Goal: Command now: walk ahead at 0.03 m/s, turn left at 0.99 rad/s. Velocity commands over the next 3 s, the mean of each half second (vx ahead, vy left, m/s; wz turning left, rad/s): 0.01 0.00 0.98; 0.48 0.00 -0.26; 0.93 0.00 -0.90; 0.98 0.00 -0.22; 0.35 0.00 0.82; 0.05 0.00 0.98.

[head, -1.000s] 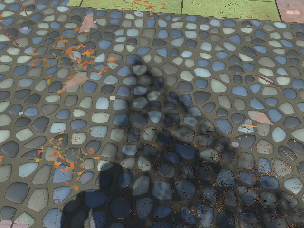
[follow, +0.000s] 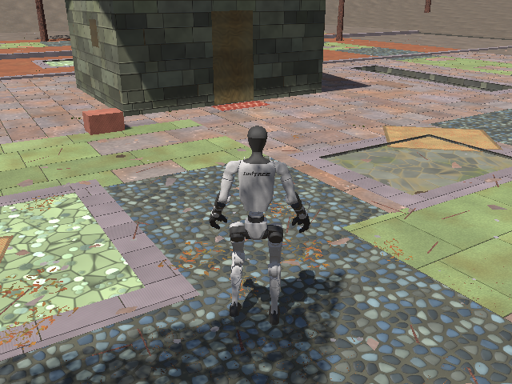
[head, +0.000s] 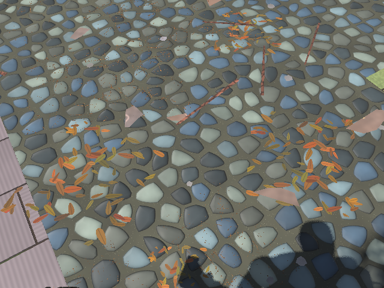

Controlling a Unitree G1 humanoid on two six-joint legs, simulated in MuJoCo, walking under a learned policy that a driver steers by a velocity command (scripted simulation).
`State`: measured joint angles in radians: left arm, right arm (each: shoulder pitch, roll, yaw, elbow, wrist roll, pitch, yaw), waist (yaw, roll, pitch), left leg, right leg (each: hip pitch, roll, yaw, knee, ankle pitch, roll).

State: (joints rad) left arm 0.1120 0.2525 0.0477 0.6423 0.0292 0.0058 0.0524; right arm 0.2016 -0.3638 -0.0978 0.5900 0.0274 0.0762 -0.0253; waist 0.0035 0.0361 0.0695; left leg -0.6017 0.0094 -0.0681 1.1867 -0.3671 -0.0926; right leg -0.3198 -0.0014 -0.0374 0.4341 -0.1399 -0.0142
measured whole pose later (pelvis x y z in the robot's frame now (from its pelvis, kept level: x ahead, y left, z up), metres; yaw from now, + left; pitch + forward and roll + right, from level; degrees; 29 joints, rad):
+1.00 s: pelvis +0.20 +0.09 +0.01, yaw +16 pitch +4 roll +4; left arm 0.61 0.21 0.02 0.82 -0.03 -0.04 0.02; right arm 0.03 -0.28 -0.06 0.59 0.02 -0.13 0.04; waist 0.13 0.01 -0.01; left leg -0.61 -0.02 -0.10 0.66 -0.11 -0.05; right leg 0.01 0.01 0.25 0.32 -0.38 -0.08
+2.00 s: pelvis +1.04 -0.01 -0.04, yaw -17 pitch +1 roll +0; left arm 0.40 0.30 0.03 0.79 0.04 -0.08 0.02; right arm 0.06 -0.29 -0.01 0.65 0.04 -0.11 0.07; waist 0.05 0.02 0.05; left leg -0.64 -0.04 0.09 0.54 0.16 0.09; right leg 0.29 0.09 -0.07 0.27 -0.48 -0.07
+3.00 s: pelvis +1.41 -0.08 +0.00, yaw +41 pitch +2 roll -3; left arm 0.09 0.33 0.10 0.69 0.01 0.01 0.03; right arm 0.22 -0.32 -0.08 0.62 0.00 0.05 -0.01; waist 0.00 -0.03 0.07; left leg -0.35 0.01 -0.04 0.60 -0.28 0.04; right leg -0.52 -0.04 -0.02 0.97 -0.44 0.05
